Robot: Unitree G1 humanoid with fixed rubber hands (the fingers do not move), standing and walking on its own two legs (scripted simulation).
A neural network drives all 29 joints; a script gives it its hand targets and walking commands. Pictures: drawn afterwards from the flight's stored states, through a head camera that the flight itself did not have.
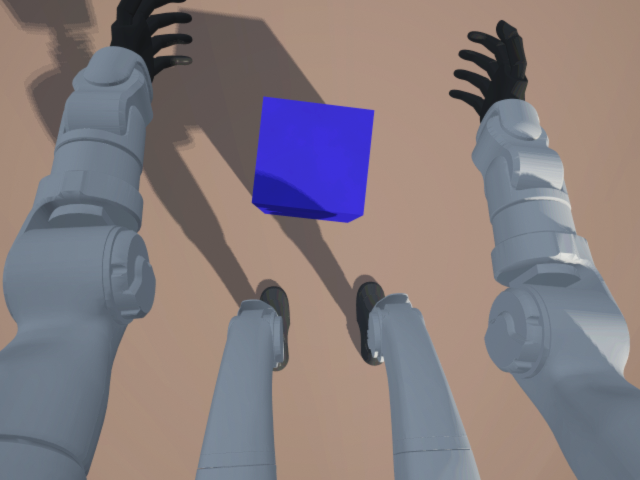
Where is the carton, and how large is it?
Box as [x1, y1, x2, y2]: [252, 96, 373, 222]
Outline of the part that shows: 263,96 252,202 263,212 272,214 348,222 362,215 373,110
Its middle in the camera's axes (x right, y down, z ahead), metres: -0.02 -0.16 +0.85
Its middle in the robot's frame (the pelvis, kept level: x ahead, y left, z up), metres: +0.51 +0.00 -0.51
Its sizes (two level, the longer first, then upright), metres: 0.210 0.200 0.250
